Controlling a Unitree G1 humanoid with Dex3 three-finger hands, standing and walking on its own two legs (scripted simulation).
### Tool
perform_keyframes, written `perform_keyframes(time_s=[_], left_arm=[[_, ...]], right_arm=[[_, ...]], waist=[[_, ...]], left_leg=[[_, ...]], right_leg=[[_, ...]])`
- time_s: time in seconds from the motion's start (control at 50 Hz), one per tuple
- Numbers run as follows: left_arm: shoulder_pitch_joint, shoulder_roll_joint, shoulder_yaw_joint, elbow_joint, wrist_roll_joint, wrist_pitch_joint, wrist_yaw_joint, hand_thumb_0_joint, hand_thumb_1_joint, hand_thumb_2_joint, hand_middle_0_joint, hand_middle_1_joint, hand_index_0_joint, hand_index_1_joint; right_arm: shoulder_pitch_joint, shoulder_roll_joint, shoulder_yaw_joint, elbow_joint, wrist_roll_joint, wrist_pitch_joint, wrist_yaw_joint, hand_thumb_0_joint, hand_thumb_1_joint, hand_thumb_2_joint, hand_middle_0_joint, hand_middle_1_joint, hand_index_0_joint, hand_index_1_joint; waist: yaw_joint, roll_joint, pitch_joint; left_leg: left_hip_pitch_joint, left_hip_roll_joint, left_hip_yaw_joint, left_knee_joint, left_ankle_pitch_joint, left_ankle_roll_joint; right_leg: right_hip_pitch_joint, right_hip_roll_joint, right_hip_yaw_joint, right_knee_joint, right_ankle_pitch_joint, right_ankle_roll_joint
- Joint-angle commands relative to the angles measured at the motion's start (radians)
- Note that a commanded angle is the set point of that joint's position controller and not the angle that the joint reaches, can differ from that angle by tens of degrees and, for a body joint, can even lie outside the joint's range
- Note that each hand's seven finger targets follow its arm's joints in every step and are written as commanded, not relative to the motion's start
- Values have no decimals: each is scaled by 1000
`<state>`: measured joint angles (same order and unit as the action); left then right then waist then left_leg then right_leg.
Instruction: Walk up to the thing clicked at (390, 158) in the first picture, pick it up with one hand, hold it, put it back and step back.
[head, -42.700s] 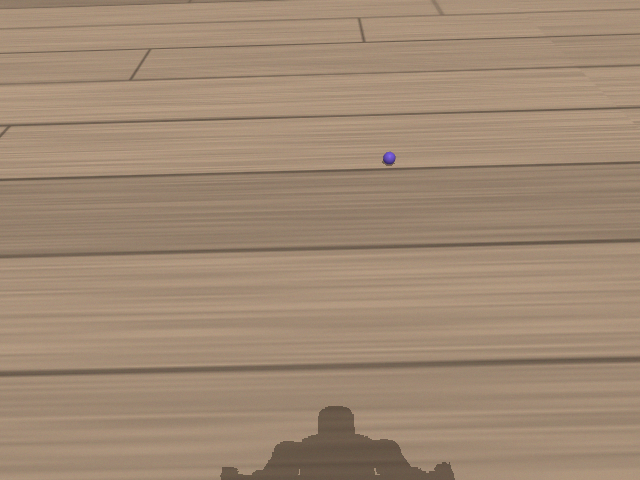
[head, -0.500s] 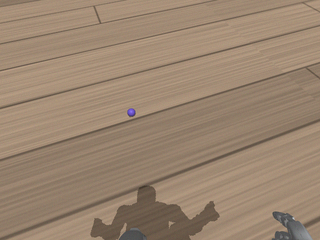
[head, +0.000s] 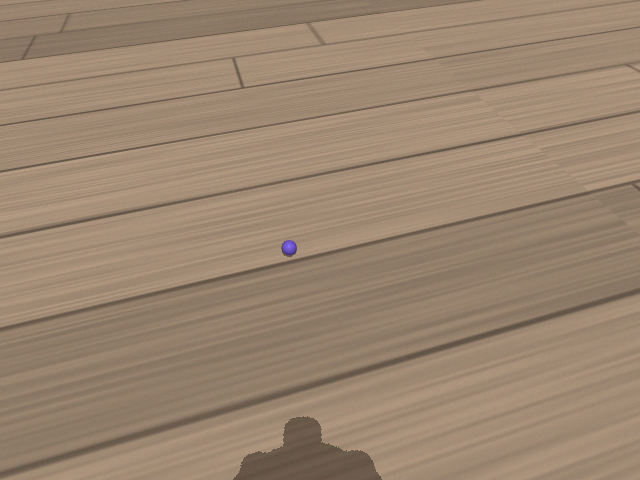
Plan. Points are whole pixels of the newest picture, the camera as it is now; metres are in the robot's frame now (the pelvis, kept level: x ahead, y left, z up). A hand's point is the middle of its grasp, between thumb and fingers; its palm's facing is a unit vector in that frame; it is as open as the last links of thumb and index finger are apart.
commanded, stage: step back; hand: left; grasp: from above
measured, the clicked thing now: (289, 247) +1.13 +0.16 -0.73
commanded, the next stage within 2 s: stand in 0.62 s
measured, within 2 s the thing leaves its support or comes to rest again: neither
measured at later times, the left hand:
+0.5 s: hand out of the picture +0.13 +0.26 -0.15, palm faces +0.03 -0.91 -0.42, open 7.4 cm
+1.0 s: hand out of the picture +0.14 +0.25 -0.14, palm faces -0.01 -0.94 -0.33, open 7.4 cm
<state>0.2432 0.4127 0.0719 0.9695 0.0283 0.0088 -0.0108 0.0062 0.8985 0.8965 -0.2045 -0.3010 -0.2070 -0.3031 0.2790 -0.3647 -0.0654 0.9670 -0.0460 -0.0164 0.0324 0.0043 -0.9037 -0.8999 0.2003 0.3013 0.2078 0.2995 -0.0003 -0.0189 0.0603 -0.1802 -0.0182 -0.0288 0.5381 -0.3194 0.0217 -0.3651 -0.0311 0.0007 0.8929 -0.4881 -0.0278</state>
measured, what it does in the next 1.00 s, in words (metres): steps on the spot: right foot, then left foot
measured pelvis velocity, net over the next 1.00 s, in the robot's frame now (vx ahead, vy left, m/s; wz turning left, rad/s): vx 0.06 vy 0.01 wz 0.00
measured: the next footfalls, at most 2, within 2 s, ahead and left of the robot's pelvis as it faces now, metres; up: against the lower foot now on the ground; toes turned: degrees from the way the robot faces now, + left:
right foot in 0.16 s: +0.11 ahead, -0.13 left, +0.00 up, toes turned -2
left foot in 0.50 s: +0.11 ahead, +0.13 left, +0.00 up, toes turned +1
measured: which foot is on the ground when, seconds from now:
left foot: down 0.00-0.18, up 0.20-0.48, down 0.50-1.00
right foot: up 0.00-0.14, down 0.16-1.00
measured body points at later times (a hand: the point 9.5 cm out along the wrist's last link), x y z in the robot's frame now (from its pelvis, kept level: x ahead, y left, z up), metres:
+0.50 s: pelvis +0.05 -0.01 -0.01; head +0.09 -0.03 +0.44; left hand +0.13 +0.30 -0.12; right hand +0.14 -0.32 -0.15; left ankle +0.07 +0.13 -0.73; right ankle +0.08 -0.13 -0.73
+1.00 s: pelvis +0.06 +0.01 +0.01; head +0.07 +0.01 +0.46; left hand +0.14 +0.30 -0.12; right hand +0.18 -0.29 -0.11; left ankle +0.07 +0.13 -0.73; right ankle +0.07 -0.12 -0.73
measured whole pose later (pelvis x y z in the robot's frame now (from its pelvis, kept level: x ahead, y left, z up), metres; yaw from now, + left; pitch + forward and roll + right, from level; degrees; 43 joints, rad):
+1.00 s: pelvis +0.06 +0.01 +0.01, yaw +0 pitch -4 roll +0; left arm 0.09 0.34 0.00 1.13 0.00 -0.03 -0.01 0.00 0.90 0.90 -0.21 -0.30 -0.21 -0.30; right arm 0.05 -0.35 -0.01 1.10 -0.01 -0.02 0.01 0.00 -0.90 -0.90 0.20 0.30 0.21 0.30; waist 0.01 0.00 0.07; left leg -0.13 0.02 0.00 0.39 -0.20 -0.01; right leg -0.12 -0.03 -0.03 0.39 -0.20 0.02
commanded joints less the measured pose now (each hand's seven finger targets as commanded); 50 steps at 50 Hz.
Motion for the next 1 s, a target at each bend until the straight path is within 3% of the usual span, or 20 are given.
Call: perform_keyframes(time_s=[0.0, 0.06, 0.12, 0.14, 0.16, 0.18, 0.2, 0.26, 0.4, 0.44, 0.48, 0.5, 0.54, 0.56, 0.58, 0.6, 0.64, 0.7, 0.86, 0.98], left_arm=[[-75, 180, 42, -98, -6, -54, -9, 0, 900, 900, -200, -300, -200, -300], [-60, 163, 40, -88, -9, -57, -11, 0, 900, 900, -200, -300, -200, -300], [68, 155, 49, -18, -8, -73, 11, 0, 900, 900, -200, -300, -200, -300], [88, 189, 61, -9, -1, -79, 21, 0, 900, 900, -200, -300, -200, -300], [90, 271, 78, -20, 11, -86, 30, 0, 900, 900, -200, -300, -200, -300], [12, 298, 75, -53, 6, -83, 30, 0, 900, 900, -200, -300, -200, -300], [-67, 305, 72, -75, 6, -80, 30, 0, 900, 900, -200, -300, -200, -300], [-89, 222, 52, -73, -4, -89, 34, 0, 900, 900, -200, -300, -200, -300], [-125, 230, 46, -66, -9, -74, 43, 0, 900, 900, -200, -300, -200, -300], [-143, 221, 39, -72, -20, -63, 46, 0, 900, 900, -200, -300, -200, -300], [-161, 196, 29, -85, -24, -49, 46, 0, 900, 900, -200, -300, -200, -300], [-149, 173, 25, -93, -27, -46, 47, 0, 900, 900, -200, -300, -200, -300], [-146, 156, 14, -66, -39, -32, 49, 0, 900, 900, -200, -300, -200, -300], [-119, 153, 14, -40, -32, -33, 48, 0, 900, 900, -200, -300, -200, -300], [-118, 152, 12, -27, -29, -34, 45, 0, 900, 900, -200, -300, -200, -300], [-99, 116, -6, 4, -28, -36, 33, 0, 900, 900, -200, -300, -200, -300], [-113, 152, -3, 15, -22, -49, 26, 0, 900, 900, -200, -300, -200, -300], [-160, 154, -18, 40, -30, -47, 18, 0, 900, 900, -200, -300, -200, -300], [-192, 155, -31, 90, -28, -54, 15, 0, 900, 900, -200, -300, -200, -300], [-202, 157, -33, 114, -23, -55, 15, 0, 900, 900, -200, -300, -200, -300]], right_arm=[[-31, -272, -63, -73, 6, -36, -24, 0, -900, -900, 200, 300, 200, 300], [-73, -276, -62, -91, 7, -27, -24, 0, -900, -900, 200, 300, 200, 300], [-138, -208, -32, -107, 24, -3, -26, 0, -900, -900, 200, 300, 200, 300], [-100, -148, -11, -108, 31, 1, -30, 0, -900, -900, 200, 300, 200, 300], [-65, -93, 6, -121, 38, 2, -35, 0, -900, -900, 200, 300, 200, 300], [-48, -160, -13, -97, 33, 17, -48, 0, -900, -900, 200, 300, 200, 300], [-20, -211, -33, -69, 30, 22, -53, 0, -900, -900, 200, 300, 200, 300], [-35, -198, -22, -34, 38, 16, -46, 0, -900, -900, 200, 300, 200, 300], [-60, -180, -22, -20, 23, 25, -45, 0, -900, -900, 200, 300, 200, 300], [-56, -180, -23, -5, 22, 20, -45, 0, -900, -900, 200, 300, 200, 300], [-43, -201, -36, 17, 16, 13, -49, 0, -900, -900, 200, 300, 200, 300], [-60, -246, -46, 8, 10, 10, -51, 0, -900, -900, 200, 300, 200, 300], [-182, -304, -43, -23, 19, 9, -45, 0, -900, -900, 200, 300, 200, 300], [-227, -282, -38, -22, 21, 9, -43, 0, -900, -900, 200, 300, 200, 300], [-241, -264, -32, -17, 15, 12, -43, 0, -900, -900, 200, 300, 200, 300], [-229, -232, -15, -20, 24, -4, -36, 0, -900, -900, 200, 300, 200, 300], [-203, -205, -6, 3, 38, -19, -38, 0, -900, -900, 200, 300, 200, 300], [-233, -205, 4, 30, 39, -20, -35, 0, -900, -900, 200, 300, 200, 300], [-240, -201, 14, 74, 44, -30, -36, 0, -900, -900, 200, 300, 200, 300], [-258, -189, 15, 89, 41, -22, -33, 0, -900, -900, 200, 300, 200, 300]], waist=[[-18, 167, 61], [-11, 222, 41], [74, 145, -41], [78, 21, -71], [68, -182, -74], [50, -100, -73], [27, -95, -16], [15, -55, -10], [14, -170, -81], [-3, -170, -114], [-17, -102, -141], [-8, 1, -165], [14, 149, -132], [36, 156, -110], [40, 146, -97], [38, 113, -95], [29, 87, -151], [10, 81, -108], [2, 46, -111], [0, 13, -86]], left_leg=[[13, 234, -273, -261, -104, 175], [-80, 221, -195, -231, -69, 164], [-202, 143, -68, 32, 65, 89], [-267, 88, -32, 173, 6, 53], [-373, -31, -22, 349, -170, 4], [-294, -4, -87, 408, -289, -4], [-235, 20, -100, 437, -309, -9], [-259, 35, -126, 408, -206, -2], [-135, 44, 7, 204, -126, -26], [-83, 28, 48, 76, -12, -18], [1, 53, 3, -28, 242, 5], [20, 158, -123, -53, 369, 51], [-100, 301, -254, -117, 315, 190], [-131, 311, -252, -109, 315, 195], [-159, 275, -198, -104, 306, 172], [-128, 217, -187, -119, 220, 107], [-98, 164, -132, -70, 289, 30], [-13, 156, -113, -132, 224, 24], [80, 158, -75, -197, 370, 7], [85, 151, -63, -242, 255, 0]], right_leg=[[-166, -22, 15, -46, 52, 5], [-6, -3, -22, -187, 95, 12], [308, 49, -65, -430, 288, 16], [382, -3, 43, -458, 300, 7], [370, -226, 399, -567, 263, -60], [215, -355, 542, -635, 51, -153], [97, -377, 574, -624, 13, -218], [153, -261, 331, -548, 300, -148], [130, -242, 183, -433, 656, -139], [147, -203, 130, -355, 733, -111], [107, -160, 101, -276, 638, -56], [73, -106, 65, -203, 530, -24], [97, 25, -32, -125, 110, 7], [146, 19, -21, -150, 50, 6], [171, 16, -14, -198, 73, 2], [193, -20, 32, -342, 160, 1], [285, -86, 81, -374, 444, -20], [198, -73, 83, -432, 386, -11], [262, -92, 71, -536, 503, 7], [250, -98, 72, -599, 409, 13]])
